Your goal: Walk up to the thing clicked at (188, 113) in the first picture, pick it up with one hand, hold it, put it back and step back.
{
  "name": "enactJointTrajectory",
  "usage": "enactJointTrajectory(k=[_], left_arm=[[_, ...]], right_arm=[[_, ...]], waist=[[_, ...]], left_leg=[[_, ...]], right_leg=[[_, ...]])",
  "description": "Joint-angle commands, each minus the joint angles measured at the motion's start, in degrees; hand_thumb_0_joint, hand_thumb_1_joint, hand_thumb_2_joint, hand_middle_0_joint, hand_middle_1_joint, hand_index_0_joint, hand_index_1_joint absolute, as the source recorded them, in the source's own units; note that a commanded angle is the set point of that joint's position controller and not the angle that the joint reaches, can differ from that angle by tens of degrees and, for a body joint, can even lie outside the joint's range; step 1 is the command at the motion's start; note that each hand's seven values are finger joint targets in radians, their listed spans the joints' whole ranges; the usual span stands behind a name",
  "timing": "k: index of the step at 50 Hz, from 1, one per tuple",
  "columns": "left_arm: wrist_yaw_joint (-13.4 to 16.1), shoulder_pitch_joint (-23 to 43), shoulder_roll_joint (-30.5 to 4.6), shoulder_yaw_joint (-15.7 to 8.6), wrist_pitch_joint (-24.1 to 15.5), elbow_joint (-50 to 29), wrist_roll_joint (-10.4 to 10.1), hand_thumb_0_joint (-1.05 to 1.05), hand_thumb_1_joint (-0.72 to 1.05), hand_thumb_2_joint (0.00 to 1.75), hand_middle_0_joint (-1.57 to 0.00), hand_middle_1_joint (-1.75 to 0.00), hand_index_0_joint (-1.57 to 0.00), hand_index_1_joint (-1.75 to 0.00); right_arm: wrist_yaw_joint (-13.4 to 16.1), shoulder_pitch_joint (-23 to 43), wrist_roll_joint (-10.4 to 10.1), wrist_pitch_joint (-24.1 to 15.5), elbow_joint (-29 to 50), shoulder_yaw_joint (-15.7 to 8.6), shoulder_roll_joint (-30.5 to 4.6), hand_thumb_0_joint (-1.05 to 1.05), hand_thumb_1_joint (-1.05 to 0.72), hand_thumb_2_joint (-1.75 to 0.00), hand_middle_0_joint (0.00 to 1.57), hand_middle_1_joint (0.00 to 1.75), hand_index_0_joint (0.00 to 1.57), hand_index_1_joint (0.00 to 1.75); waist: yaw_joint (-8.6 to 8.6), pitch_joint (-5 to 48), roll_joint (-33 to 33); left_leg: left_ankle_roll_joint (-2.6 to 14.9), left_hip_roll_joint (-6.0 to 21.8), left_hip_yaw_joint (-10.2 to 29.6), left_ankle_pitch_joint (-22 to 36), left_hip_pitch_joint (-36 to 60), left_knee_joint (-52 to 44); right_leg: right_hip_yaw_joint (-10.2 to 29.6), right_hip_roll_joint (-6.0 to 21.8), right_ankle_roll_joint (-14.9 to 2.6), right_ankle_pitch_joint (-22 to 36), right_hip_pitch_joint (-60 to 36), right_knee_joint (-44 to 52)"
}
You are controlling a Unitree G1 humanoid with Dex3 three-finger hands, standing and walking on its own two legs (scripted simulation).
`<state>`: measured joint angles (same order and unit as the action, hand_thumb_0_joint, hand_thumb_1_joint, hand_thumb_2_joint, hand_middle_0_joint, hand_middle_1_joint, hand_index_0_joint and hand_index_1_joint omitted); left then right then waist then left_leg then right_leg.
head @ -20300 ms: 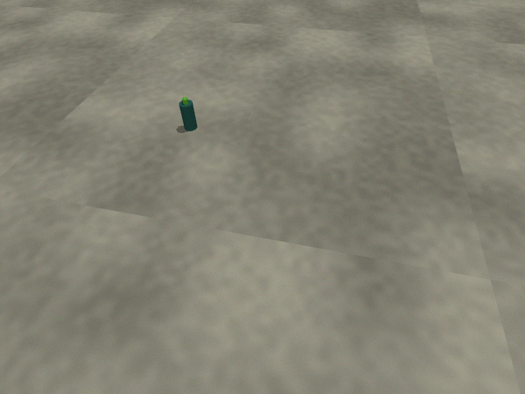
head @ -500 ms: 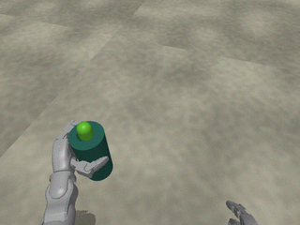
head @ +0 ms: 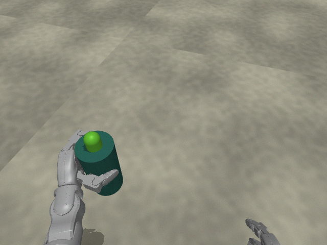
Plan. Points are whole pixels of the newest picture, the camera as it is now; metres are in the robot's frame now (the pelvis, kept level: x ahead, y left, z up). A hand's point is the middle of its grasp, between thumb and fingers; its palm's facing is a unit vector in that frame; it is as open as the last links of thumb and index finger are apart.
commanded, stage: hold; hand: left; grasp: from the side
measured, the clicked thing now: (100, 161) +0.33 +0.16 +0.03
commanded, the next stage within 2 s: crouch in 0.46 s
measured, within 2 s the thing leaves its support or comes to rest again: neither
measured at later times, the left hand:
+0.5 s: hand (98, 158) +0.33 +0.17 +0.04, palm faces +0.13 -0.99 -0.01, open 11.3 cm
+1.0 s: hand (104, 178) +0.33 +0.18 -0.07, palm faces +0.17 -0.99 +0.01, open 11.3 cm
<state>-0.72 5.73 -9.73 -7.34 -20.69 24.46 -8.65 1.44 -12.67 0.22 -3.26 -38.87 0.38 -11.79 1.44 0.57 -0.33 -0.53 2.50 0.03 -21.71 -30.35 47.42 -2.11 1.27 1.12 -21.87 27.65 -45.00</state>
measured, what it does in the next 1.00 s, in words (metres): lowers itself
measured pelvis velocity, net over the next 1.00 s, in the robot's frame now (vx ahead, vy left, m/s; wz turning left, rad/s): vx -0.02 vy -0.01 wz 0.00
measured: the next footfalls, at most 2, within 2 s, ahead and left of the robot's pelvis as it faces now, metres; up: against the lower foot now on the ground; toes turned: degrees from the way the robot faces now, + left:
none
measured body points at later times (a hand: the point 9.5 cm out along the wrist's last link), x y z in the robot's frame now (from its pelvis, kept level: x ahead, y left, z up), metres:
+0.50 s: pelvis +0.01 +0.00 +0.00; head +0.04 +0.01 +0.45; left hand +0.32 +0.22 +0.04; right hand +0.14 -0.24 -0.11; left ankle +0.03 +0.12 -0.70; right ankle +0.01 -0.13 -0.70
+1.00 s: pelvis -0.02 -0.01 -0.06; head +0.08 +0.02 +0.38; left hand +0.31 +0.23 -0.07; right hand +0.12 -0.26 -0.16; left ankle +0.03 +0.12 -0.70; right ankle +0.01 -0.13 -0.70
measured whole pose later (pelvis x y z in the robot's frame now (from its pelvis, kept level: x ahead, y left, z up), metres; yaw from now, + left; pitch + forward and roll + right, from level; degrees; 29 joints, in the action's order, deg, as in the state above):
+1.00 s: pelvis -0.02 -0.01 -0.06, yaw +0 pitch +16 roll -2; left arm -3.1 13.1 -10.6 -13.2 -35.5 42.4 -8.3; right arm -1.4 -10.8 2.4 -4.0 -38.5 -1.3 -13.2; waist 3.2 4.9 1.1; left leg -1.1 2.8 1.4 -27.3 -55.3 66.2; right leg -2.5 1.2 0.5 -28.2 52.7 -64.6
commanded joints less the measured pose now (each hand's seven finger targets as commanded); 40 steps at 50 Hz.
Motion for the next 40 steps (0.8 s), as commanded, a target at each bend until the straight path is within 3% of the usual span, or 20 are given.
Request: enactJointTrajectory(k=[1,5,6,9,12,13,14,16,18,19,21,22,25,28,29,35,40], left_arm=[[0.29,19.45,-7.16,-2.91,-6.13,-17.57,-1.33,0.0,0.08,1.23,-1.22,-1.39,-1.23,-1.39],[-0.01,22.06,-6.09,-1.69,-6.53,-18.83,-1.59,0.0,0.07,1.23,-1.2,-1.38,-1.21,-1.38],[0.11,21.38,-7.77,-3.06,-6.6,-19.3,-1.43,0.0,0.08,1.23,-1.2,-1.38,-1.22,-1.38],[0.4,19.82,-7.11,-2.48,-6.23,-20.55,-1.29,0.0,0.06,1.21,-1.2,-1.38,-1.22,-1.38],[0.29,21.45,-5.33,-0.74,-5.81,-18.92,-1.46,0.0,0.07,1.22,-1.2,-1.38,-1.21,-1.38],[0.45,22.05,-7.43,-2.82,-5.84,-18.75,-1.25,0.0,0.05,1.22,-1.19,-1.37,-1.2,-1.37],[0.53,20.35,-7.74,-3.35,-5.63,-17.85,-1.07,0.0,0.08,1.22,-1.2,-1.38,-1.21,-1.38],[0.36,21.14,-6.66,-2.43,-5.88,-18.42,-1.31,0.0,0.05,1.22,-1.2,-1.39,-1.22,-1.39],[0.19,19.22,-6.49,-2.49,-5.88,-18.03,-1.39,0.0,0.06,1.22,-1.21,-1.39,-1.23,-1.39],[0.22,19.36,-7.8,-3.79,-5.88,-18.04,-1.38,0.0,0.07,1.22,-1.2,-1.38,-1.22,-1.38],[-0.04,17.93,-6.59,-2.57,-5.74,-16.86,-1.34,0.0,0.07,1.22,-1.21,-1.38,-1.22,-1.39],[-0.2,18.79,-6.21,-2.24,-5.97,-17.41,-1.43,0.0,0.05,1.22,-1.21,-1.39,-1.23,-1.39],[-0.19,18.39,-7.65,-3.49,-6.3,-18.69,-1.39,0.0,0.05,1.21,-1.2,-1.37,-1.21,-1.37],[-0.1,18.68,-6.89,-3.05,-6.52,-19.58,-1.57,0.0,0.07,1.26,-1.24,-1.41,-1.25,-1.42],[-0.17,19.88,-7.17,-2.6,-6.73,-20.61,-1.39,0.0,0.07,1.19,-1.21,-1.35,-1.23,-1.35],[0.01,20.13,-5.82,-3.51,-8.02,-12.24,-1.32,0.0,0.09,1.19,-1.23,-1.36,-1.25,-1.36],[-0.68,20.12,-6.63,-5.26,-11.78,-3.9,-0.56,0.0,0.08,1.2,-1.24,-1.37,-1.26,-1.37]], right_arm=[[0.76,2.73,-0.36,-2.51,7.45,-2.82,-7.48,0.0,-0.91,-0.91,0.2,0.3,0.2,0.3],[0.56,2.22,-0.28,-2.79,6.79,-3.01,-7.77,0.0,-0.91,-0.91,0.2,0.3,0.2,0.3],[0.64,2.38,-0.22,-2.84,6.98,-2.98,-7.56,0.0,-0.91,-0.91,0.2,0.3,0.2,0.3],[0.73,1.96,-0.16,-2.78,7.42,-2.95,-7.43,0.0,-0.91,-0.91,0.2,0.3,0.2,0.3],[0.64,1.8,-0.23,-2.82,6.67,-3.02,-7.73,0.0,-0.91,-0.91,0.2,0.3,0.2,0.3],[0.58,1.7,-0.24,-2.63,6.36,-3.1,-7.64,0.0,-0.91,-0.91,0.2,0.3,0.2,0.3],[0.67,1.95,-0.25,-2.67,6.68,-3.06,-7.54,0.0,-0.91,-0.91,0.2,0.3,0.2,0.3],[0.5,1.96,-0.19,-2.69,6.76,-2.97,-7.5,0.0,-0.91,-0.91,0.2,0.3,0.2,0.3],[0.43,1.51,-0.07,-2.55,6.79,-3.3,-7.88,0.0,-0.91,-0.91,0.2,0.3,0.2,0.3],[0.43,1.49,-0.17,-2.4,6.92,-3.4,-7.96,0.0,-0.91,-0.91,0.2,0.3,0.2,0.3],[0.31,1.37,-0.1,-2.22,7.07,-3.19,-7.57,0.0,-0.91,-0.91,0.2,0.3,0.2,0.3],[0.22,1.98,-0.18,-2.25,7.32,-3.21,-7.61,0.0,-0.91,-0.91,0.2,0.3,0.2,0.3],[0.37,1.85,-0.08,-2.16,7.2,-3.33,-7.74,0.0,-0.91,-0.91,0.2,0.3,0.2,0.3],[0.38,1.62,-0.03,-2.24,7.05,-3.29,-7.72,0.0,-0.91,-0.91,0.2,0.3,0.2,0.3],[0.4,1.94,0.02,-2.22,7.11,-3.01,-7.3,0.0,-0.89,-0.9,0.2,0.3,0.2,0.3],[0.08,2.21,0.19,-2.14,6.34,-3.48,-7.83,0.0,-0.89,-0.91,0.2,0.3,0.2,0.3],[-0.79,2.56,0.8,-2.14,5.63,-4.11,-8.05,0.0,-0.89,-0.9,0.2,0.3,0.2,0.3]], waist=[[0.03,17.63,-1.75],[0.43,16.74,-2.46],[-0.28,17.42,-3.5],[-0.24,20.63,-2.65],[0.78,16.92,-2.22],[0.05,16.64,-2.33],[-0.09,17.74,-2.31],[0.0,17.17,-3.44],[-0.32,18.72,-2.87],[-0.66,19.01,-3.27],[-0.15,19.02,-1.88],[0.15,17.29,-1.54],[-0.07,19.23,-2.21],[0.07,19.36,-1.88],[0.02,18.65,-3.43],[0.87,14.6,0.0],[0.83,13.67,1.01]], left_leg=[[0.28,-1.67,0.06,10.77,8.95,-7.09],[0.05,-1.32,0.64,10.06,9.68,-7.43],[0.07,-1.49,0.44,10.49,9.57,-7.17],[0.13,-1.56,0.29,13.77,10.81,-6.49],[0.0,-1.18,0.66,13.71,10.3,-6.89],[0.08,-1.27,0.7,12.97,9.37,-6.91],[0.2,-1.46,0.42,12.91,9.67,-6.77],[0.03,-1.31,0.58,11.86,10.07,-7.23],[-0.08,-1.13,0.78,15.42,10.81,-6.55],[-0.02,-1.28,0.58,15.53,10.62,-6.43],[0.3,-1.38,0.33,16.65,9.67,-5.78],[0.39,-1.5,0.1,14.58,9.3,-6.15],[0.38,-1.54,0.05,14.64,10.12,-6.06],[0.41,-1.47,0.11,15.18,10.06,-5.82],[0.29,-1.54,0.06,15.06,9.98,-5.76],[0.66,-1.37,0.35,9.19,5.57,-5.03],[0.99,-1.9,-0.02,4.37,-2.12,-0.39]], right_leg=[[-0.48,-1.63,-1.37,13.22,-4.92,6.12],[-0.88,-1.76,-1.55,12.2,-3.48,5.57],[-0.69,-1.63,-1.5,12.46,-3.83,5.5],[-0.55,-1.68,-1.39,15.81,-6.33,5.4],[-0.97,-1.91,-1.48,15.37,-4.21,5.23],[-0.9,-1.83,-1.48,14.68,-4.54,5.44],[-0.67,-1.64,-1.36,14.97,-4.88,5.65],[-0.88,-1.72,-1.5,13.6,-4.26,5.35],[-1.17,-1.86,-1.52,16.25,-5.01,4.67],[-0.97,-1.77,-1.5,16.41,-5.49,4.84],[-0.69,-1.65,-1.26,18.37,-6.16,4.95],[-0.52,-1.6,-1.15,16.83,-5.29,5.38],[-0.48,-1.57,-1.21,16.83,-5.34,5.37],[-0.5,-1.56,-1.23,17.52,-5.46,5.01],[-0.4,-1.46,-1.23,17.17,-5.08,4.9],[-0.47,-1.53,-1.34,12.03,-0.8,4.01],[0.42,-0.93,-1.43,7.96,4.88,0.73]])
